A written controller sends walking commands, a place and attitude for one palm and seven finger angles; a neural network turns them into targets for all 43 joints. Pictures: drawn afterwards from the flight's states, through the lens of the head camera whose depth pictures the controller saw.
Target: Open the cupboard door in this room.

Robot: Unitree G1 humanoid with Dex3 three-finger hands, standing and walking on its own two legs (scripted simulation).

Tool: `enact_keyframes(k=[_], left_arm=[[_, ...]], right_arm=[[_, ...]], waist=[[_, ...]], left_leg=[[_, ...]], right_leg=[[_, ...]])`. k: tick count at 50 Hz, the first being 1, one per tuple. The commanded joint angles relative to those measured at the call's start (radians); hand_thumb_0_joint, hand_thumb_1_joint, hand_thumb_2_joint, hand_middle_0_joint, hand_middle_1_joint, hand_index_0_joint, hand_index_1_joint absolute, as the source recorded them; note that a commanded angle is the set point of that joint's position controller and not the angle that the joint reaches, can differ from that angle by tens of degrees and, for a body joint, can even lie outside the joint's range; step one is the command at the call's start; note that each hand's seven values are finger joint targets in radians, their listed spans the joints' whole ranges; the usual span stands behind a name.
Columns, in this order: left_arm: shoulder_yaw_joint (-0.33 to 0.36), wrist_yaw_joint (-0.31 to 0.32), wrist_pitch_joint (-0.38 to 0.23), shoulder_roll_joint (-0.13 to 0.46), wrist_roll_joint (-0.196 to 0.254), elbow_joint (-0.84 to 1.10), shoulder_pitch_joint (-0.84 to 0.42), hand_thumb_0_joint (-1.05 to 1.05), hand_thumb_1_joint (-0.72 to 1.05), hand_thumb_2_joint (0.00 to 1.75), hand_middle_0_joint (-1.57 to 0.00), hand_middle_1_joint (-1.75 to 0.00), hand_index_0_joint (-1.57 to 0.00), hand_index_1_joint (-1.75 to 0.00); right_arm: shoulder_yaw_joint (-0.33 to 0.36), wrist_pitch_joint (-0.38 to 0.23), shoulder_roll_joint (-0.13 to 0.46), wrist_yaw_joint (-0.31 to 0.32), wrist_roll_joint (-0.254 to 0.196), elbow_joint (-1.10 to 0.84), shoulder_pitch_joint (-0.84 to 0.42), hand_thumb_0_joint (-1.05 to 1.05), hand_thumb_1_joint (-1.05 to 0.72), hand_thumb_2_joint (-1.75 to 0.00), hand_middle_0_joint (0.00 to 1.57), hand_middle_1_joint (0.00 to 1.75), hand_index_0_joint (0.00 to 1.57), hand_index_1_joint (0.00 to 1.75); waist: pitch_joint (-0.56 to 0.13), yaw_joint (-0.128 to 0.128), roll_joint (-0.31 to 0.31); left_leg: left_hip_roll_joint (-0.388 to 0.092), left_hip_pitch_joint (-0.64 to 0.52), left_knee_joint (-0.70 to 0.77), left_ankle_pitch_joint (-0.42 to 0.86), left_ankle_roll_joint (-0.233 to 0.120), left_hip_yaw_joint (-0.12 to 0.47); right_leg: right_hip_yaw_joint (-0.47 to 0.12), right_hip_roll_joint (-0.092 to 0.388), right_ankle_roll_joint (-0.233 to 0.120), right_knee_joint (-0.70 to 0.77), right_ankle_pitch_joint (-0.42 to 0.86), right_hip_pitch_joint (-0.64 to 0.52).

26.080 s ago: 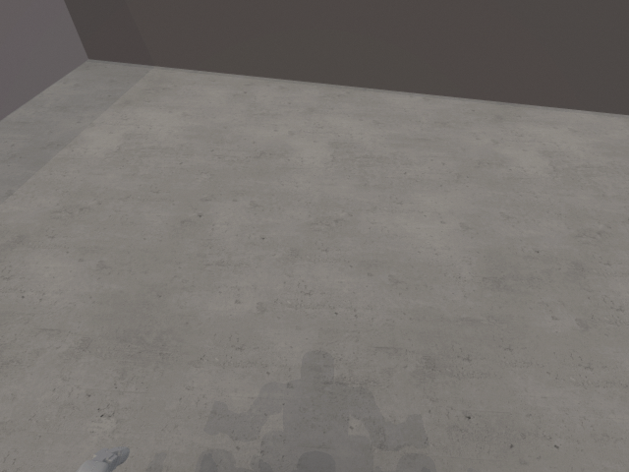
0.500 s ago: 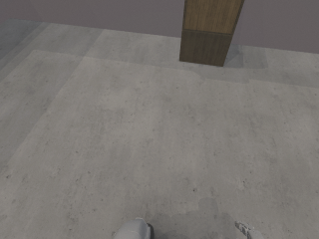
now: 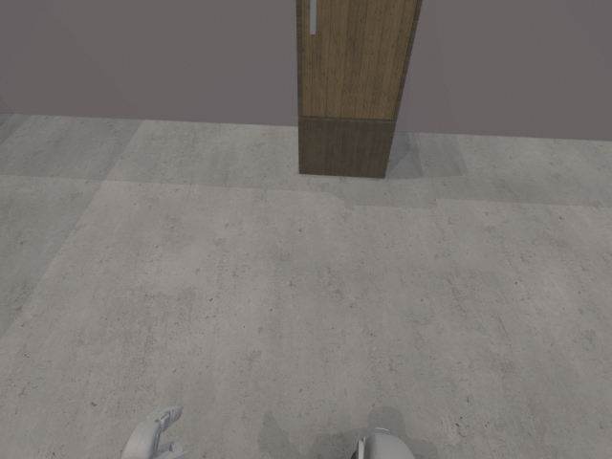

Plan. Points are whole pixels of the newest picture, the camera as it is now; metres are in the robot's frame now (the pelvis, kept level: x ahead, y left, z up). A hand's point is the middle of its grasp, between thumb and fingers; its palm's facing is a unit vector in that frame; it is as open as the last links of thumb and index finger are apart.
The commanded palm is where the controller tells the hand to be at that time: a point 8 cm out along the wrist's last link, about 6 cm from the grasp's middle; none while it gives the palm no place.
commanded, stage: turn or walk to find it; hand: left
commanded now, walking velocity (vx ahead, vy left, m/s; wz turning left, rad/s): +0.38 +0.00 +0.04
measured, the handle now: (313, 10) +1.46 -0.01 +0.01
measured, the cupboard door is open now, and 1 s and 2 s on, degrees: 0 0 0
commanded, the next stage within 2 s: stand and wait in 0.24 s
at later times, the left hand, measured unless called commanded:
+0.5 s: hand out of the picture +0.13 +0.14 -0.17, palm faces +0.14 -0.97 -0.18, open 7.3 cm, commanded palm none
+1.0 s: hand (212, 402) +0.24 +0.16 -0.17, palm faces +0.06 -0.98 -0.18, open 7.4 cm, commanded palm none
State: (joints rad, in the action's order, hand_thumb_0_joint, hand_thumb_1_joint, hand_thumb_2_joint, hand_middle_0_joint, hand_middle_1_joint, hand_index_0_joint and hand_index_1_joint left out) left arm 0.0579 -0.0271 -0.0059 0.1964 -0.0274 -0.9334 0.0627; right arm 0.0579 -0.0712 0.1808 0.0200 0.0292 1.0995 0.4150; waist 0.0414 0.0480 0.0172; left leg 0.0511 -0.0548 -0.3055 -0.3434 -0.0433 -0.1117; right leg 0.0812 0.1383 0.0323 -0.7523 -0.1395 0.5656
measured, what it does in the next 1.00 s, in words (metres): walks ahead: right foot, then left foot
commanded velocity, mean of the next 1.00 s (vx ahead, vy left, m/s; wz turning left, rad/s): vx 0.08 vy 0.00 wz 0.02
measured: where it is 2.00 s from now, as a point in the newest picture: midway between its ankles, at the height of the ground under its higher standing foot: outside the picture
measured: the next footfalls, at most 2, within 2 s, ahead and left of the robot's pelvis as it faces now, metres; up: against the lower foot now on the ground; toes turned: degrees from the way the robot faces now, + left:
right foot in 0.08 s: +0.19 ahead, -0.14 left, +0.00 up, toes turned -8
left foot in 0.54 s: +0.32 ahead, +0.10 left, +0.00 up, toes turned +8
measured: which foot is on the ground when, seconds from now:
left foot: down 0.00-0.08, up 0.10-0.52, down 0.54-1.00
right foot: up 0.00-0.06, down 0.08-0.56, up 0.58-0.80, down 0.82-1.00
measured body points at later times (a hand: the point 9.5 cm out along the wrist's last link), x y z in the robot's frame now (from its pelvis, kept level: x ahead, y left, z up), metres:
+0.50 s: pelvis +0.19 -0.03 +0.00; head +0.21 -0.02 +0.45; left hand +0.12 +0.19 -0.15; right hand +0.29 -0.25 -0.14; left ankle +0.28 +0.11 -0.71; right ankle +0.16 -0.13 -0.73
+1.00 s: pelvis +0.25 -0.01 +0.01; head +0.24 -0.01 +0.46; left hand +0.24 +0.21 -0.15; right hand +0.30 -0.24 -0.15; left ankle +0.28 +0.10 -0.73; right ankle +0.23 -0.14 -0.73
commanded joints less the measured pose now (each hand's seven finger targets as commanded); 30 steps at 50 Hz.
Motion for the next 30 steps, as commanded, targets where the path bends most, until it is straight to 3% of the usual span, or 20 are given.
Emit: enact_keyframes(k=[1, 2, 3, 4, 5, 6, 7, 8, 10, 12, 14, 16, 22, 24, 25, 26, 27, 28, 29, 30], left_arm=[[0.0, 0.0, -0.036, 0.051, 0.009, 0.064, 0.014, 0.0, 0.9, 0.9, -0.2, -0.3, -0.2, -0.3], [0.006, 0.002, -0.044, 0.065, 0.006, 0.027, 0.134, 0.0, 0.9, 0.9, -0.2, -0.3, -0.2, -0.3], [0.017, 0.008, -0.056, 0.107, 0.0, -0.026, 0.282, 0.0, 0.9, 0.9, -0.2, -0.3, -0.2, -0.3], [0.043, 0.021, -0.068, 0.206, -0.012, -0.072, 0.435, 0.0, 0.9, 0.9, -0.2, -0.3, -0.2, -0.3], [0.054, 0.026, -0.064, 0.271, 0.01, -0.101, 0.489, 0.0, 0.9, 0.9, -0.2, -0.3, -0.2, -0.3], [0.051, 0.032, -0.057, 0.245, 0.02, -0.079, 0.404, 0.0, 0.9, 0.9, -0.2, -0.3, -0.2, -0.3], [0.043, 0.03, -0.059, 0.205, 0.018, -0.068, 0.329, 0.0, 0.9, 0.9, -0.2, -0.3, -0.2, -0.3], [0.03, 0.031, -0.06, 0.164, 0.019, -0.056, 0.27, 0.0, 0.9, 0.9, -0.2, -0.3, -0.2, -0.3], [0.009, 0.031, -0.066, 0.099, 0.016, -0.051, 0.195, 0.0, 0.9, 0.9, -0.2, -0.3, -0.2, -0.3], [0.006, 0.033, -0.072, 0.072, 0.009, -0.064, 0.195, 0.0, 0.9, 0.9, -0.2, -0.3, -0.2, -0.3], [0.004, 0.037, -0.077, 0.042, 0.005, -0.074, 0.221, 0.0, 0.9, 0.9, -0.2, -0.3, -0.2, -0.3], [-0.001, 0.038, -0.083, 0.063, 0.006, -0.093, 0.225, 0.0, 0.9, 0.9, -0.2, -0.3, -0.2, -0.3], [-0.007, 0.046, -0.075, 0.08, 0.007, -0.154, 0.328, 0.0, 0.9, 0.9, -0.2, -0.3, -0.2, -0.3], [-0.009, 0.051, -0.064, 0.08, 0.01, -0.167, 0.328, 0.0, 0.9, 0.9, -0.2, -0.3, -0.2, -0.3], [-0.012, 0.054, -0.056, 0.071, 0.013, -0.17, 0.32, 0.0, 0.9, 0.9, -0.2, -0.3, -0.2, -0.3], [-0.015, 0.058, -0.049, 0.055, 0.014, -0.175, 0.325, 0.0, 0.9, 0.9, -0.2, -0.3, -0.2, -0.3], [-0.026, 0.062, -0.045, 0.02, 0.018, -0.179, 0.369, 0.0, 0.9, 0.9, -0.2, -0.3, -0.2, -0.3], [-0.037, 0.066, -0.039, -0.015, 0.025, -0.187, 0.41, 0.0, 0.9, 0.9, -0.2, -0.3, -0.2, -0.3], [-0.042, 0.068, -0.031, -0.019, 0.023, -0.193, 0.412, 0.0, 0.9, 0.9, -0.2, -0.3, -0.2, -0.3], [-0.046, 0.068, -0.022, -0.024, 0.025, -0.198, 0.398, 0.0, 0.9, 0.9, -0.2, -0.3, -0.2, -0.3]], right_arm=[[0.021, -0.015, 0.147, 0.006, -0.001, -0.028, 0.038, 0.0, -0.9, -0.9, 0.2, 0.3, 0.2, 0.3], [0.021, -0.014, 0.156, 0.007, -0.005, -0.027, 0.027, 0.0, -0.9, -0.9, 0.2, 0.3, 0.2, 0.3], [0.019, -0.015, 0.146, 0.002, -0.012, -0.028, 0.019, 0.0, -0.9, -0.9, 0.2, 0.3, 0.2, 0.3], [0.011, -0.017, 0.095, -0.011, -0.024, -0.042, 0.043, 0.0, -0.9, -0.9, 0.2, 0.3, 0.2, 0.3], [0.002, -0.014, 0.074, -0.008, -0.028, -0.062, 0.062, 0.0, -0.9, -0.9, 0.2, 0.3, 0.2, 0.3], [0.01, -0.004, 0.106, -0.003, -0.033, -0.063, 0.021, 0.0, -0.9, -0.9, 0.2, 0.3, 0.2, 0.3], [0.01, 0.0, 0.074, -0.013, -0.027, -0.062, -0.046, 0.0, -0.9, -0.9, 0.2, 0.3, 0.2, 0.3], [0.011, 0.008, 0.06, -0.018, -0.021, -0.067, -0.086, 0.0, -0.9, -0.9, 0.2, 0.3, 0.2, 0.3], [0.008, 0.035, 0.022, -0.024, -0.007, -0.048, -0.045, 0.0, -0.9, -0.9, 0.2, 0.3, 0.2, 0.3], [0.01, 0.052, 0.008, -0.03, -0.001, -0.027, 0.005, 0.0, -0.9, -0.9, 0.2, 0.3, 0.2, 0.3], [0.01, 0.061, 0.0, -0.03, 0.002, -0.037, -0.021, 0.0, -0.9, -0.9, 0.2, 0.3, 0.2, 0.3], [0.006, 0.062, -0.006, -0.032, -0.004, -0.051, -0.063, 0.0, -0.9, -0.9, 0.2, 0.3, 0.2, 0.3], [-0.017, 0.038, -0.018, -0.031, -0.011, -0.085, -0.222, 0.0, -0.9, -0.9, 0.2, 0.3, 0.2, 0.3], [-0.022, 0.03, -0.01, -0.023, -0.013, -0.08, -0.228, 0.0, -0.9, -0.9, 0.2, 0.3, 0.2, 0.3], [-0.022, 0.026, -0.001, -0.018, -0.013, -0.067, -0.205, 0.0, -0.9, -0.9, 0.2, 0.3, 0.2, 0.3], [-0.017, 0.016, 0.036, -0.017, -0.013, -0.047, -0.148, 0.0, -0.9, -0.9, 0.2, 0.3, 0.2, 0.3], [-0.009, 0.006, 0.091, -0.01, -0.009, -0.036, -0.099, 0.0, -0.9, -0.9, 0.2, 0.3, 0.2, 0.3], [-0.003, 0.01, 0.141, -0.001, -0.012, -0.026, -0.077, 0.0, -0.9, -0.9, 0.2, 0.3, 0.2, 0.3], [-0.004, 0.023, 0.146, 0.004, -0.014, -0.018, -0.08, 0.0, -0.9, -0.9, 0.2, 0.3, 0.2, 0.3], [-0.013, 0.026, 0.128, 0.017, -0.013, -0.017, -0.115, 0.0, -0.9, -0.9, 0.2, 0.3, 0.2, 0.3]], waist=[[0.03, -0.049, -0.071], [-0.035, -0.104, -0.054], [-0.123, -0.165, -0.008], [-0.253, -0.212, 0.181], [-0.314, -0.179, 0.262], [-0.227, -0.168, 0.138], [-0.137, -0.157, 0.114], [-0.045, -0.128, 0.056], [0.021, -0.059, 0.077], [0.023, -0.027, 0.12], [0.05, -0.023, 0.131], [0.059, -0.018, 0.108], [0.02, -0.08, 0.112], [-0.01, -0.074, 0.117], [-0.019, -0.059, 0.115], [-0.057, -0.041, 0.039], [-0.122, -0.037, -0.086], [-0.168, -0.038, -0.212], [-0.15, -0.033, -0.224], [-0.149, -0.041, -0.271]], left_leg=[[-0.305, 0.013, -0.085, 0.839, -0.102, 0.144], [-0.281, 0.028, -0.211, 0.898, -0.078, 0.119], [-0.236, 0.158, -0.403, 0.819, -0.043, 0.094], [-0.119, 0.415, -0.702, 0.418, 0.001, 0.019], [-0.011, 0.596, -0.967, -0.205, 0.024, 0.065], [-0.08, 0.611, -1.059, -0.176, 0.005, 0.148], [-0.118, 0.65, -1.081, -0.103, 0.004, 0.144], [-0.147, 0.665, -1.054, -0.028, 0.008, 0.154], [-0.169, 0.595, -0.984, 0.07, 0.023, 0.144], [-0.178, 0.564, -0.917, 0.111, 0.046, 0.112], [-0.182, 0.559, -0.826, 0.129, 0.068, 0.09], [-0.189, 0.555, -0.712, 0.141, 0.085, 0.071], [-0.14, 0.486, -0.387, 0.14, 0.087, 0.021], [-0.12, 0.389, -0.285, 0.177, 0.082, 0.023], [-0.112, 0.308, -0.206, 0.248, 0.083, 0.019], [-0.137, 0.201, -0.135, 0.412, 0.081, 0.054], [-0.242, 0.05, -0.142, 0.693, 0.045, 0.135], [-0.384, -0.053, -0.168, 0.927, -0.04, 0.248], [-0.434, 0.003, -0.113, 0.907, -0.102, 0.258], [-0.42, 0.02, -0.067, 0.878, -0.119, 0.275]], right_leg=[[0.044, -0.07, -0.049, 0.158, -0.082, -0.118], [0.06, -0.096, -0.058, 0.22, -0.033, -0.267], [0.035, -0.076, -0.077, 0.255, 0.041, -0.532], [-0.241, 0.174, -0.151, 0.27, 0.152, -0.818], [-0.537, 0.354, -0.242, 0.349, 0.342, -0.905], [-0.488, 0.362, -0.269, 0.401, 0.201, -0.778], [-0.442, 0.311, -0.238, 0.437, 0.048, -0.662], [-0.373, 0.269, -0.201, 0.469, -0.025, -0.533], [-0.22, 0.191, -0.141, 0.536, -0.125, -0.34], [-0.124, 0.147, -0.121, 0.565, -0.148, -0.276], [-0.084, 0.127, -0.134, 0.577, -0.044, -0.238], [-0.053, 0.13, -0.153, 0.569, 0.1, -0.25], [-0.047, 0.128, -0.164, 0.461, 0.389, -0.421], [-0.041, 0.119, -0.147, 0.407, 0.42, -0.438], [-0.027, 0.1, -0.124, 0.367, 0.384, -0.416], [-0.014, 0.067, -0.094, 0.284, 0.296, -0.396], [0.019, 0.007, -0.048, 0.182, 0.114, -0.318], [0.042, -0.049, -0.01, 0.119, -0.234, -0.231], [0.02, -0.064, -0.002, 0.011, -0.476, -0.24], [-0.009, -0.051, 0.009, -0.046, -0.495, -0.222]])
